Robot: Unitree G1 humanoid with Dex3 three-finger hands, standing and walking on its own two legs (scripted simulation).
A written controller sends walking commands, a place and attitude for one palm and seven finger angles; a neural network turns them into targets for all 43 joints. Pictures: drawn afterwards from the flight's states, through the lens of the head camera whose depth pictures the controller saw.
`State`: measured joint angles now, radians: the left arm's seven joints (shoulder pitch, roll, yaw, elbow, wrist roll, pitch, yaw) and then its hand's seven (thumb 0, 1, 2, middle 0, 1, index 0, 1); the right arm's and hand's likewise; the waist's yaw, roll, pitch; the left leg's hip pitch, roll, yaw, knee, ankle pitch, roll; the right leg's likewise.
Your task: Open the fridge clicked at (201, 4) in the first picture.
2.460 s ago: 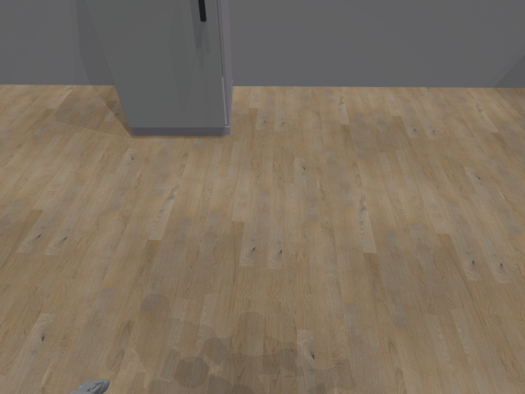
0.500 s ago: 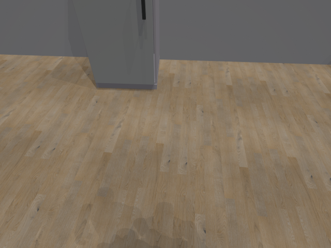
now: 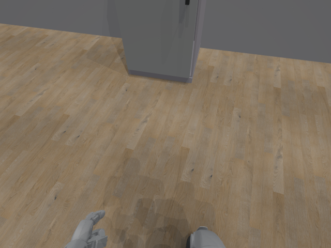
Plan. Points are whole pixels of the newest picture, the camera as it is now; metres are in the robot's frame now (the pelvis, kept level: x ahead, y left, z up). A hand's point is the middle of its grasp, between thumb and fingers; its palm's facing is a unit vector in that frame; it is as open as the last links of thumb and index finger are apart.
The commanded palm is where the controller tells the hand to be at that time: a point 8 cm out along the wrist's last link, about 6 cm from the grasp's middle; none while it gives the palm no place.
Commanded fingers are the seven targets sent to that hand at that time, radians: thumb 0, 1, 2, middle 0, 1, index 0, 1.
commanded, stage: walk to a spot facing it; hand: right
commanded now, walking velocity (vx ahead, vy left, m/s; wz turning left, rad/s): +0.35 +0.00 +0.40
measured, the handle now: out of the picture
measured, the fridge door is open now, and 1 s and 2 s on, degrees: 0 0 0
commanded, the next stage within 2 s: turn to face it in 1.58 s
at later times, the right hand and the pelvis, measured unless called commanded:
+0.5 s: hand (227, 174) +0.35 -0.20 -0.15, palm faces -0.28 +0.95 -0.15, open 7.4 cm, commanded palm none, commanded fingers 0.00 -0.90 -0.90 0.20 0.30 0.20 0.30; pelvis +0.20 -0.05 +0.02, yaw +14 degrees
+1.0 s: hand (209, 135) +0.52 -0.17 -0.17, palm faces -0.30 +0.93 -0.23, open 7.2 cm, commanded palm none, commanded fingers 0.00 -0.90 -0.90 0.20 0.30 0.20 0.30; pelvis +0.42 +0.02 +0.00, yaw +20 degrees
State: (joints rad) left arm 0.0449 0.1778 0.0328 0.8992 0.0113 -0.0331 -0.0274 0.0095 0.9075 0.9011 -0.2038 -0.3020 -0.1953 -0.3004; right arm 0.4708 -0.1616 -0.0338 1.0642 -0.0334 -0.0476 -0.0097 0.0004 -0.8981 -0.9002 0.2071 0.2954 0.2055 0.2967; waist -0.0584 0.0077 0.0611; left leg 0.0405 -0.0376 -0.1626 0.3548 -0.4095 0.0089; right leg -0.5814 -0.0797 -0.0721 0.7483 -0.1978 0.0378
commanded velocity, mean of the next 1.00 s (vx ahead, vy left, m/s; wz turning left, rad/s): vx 0.37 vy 0.00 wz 0.28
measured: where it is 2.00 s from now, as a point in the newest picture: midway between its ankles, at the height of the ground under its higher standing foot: (139, 150)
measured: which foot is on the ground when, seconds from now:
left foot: down 0.00-0.04, up 0.06-0.68, down 0.70-1.00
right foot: up 0.00-0.02, down 0.04-0.70, up 0.72-1.00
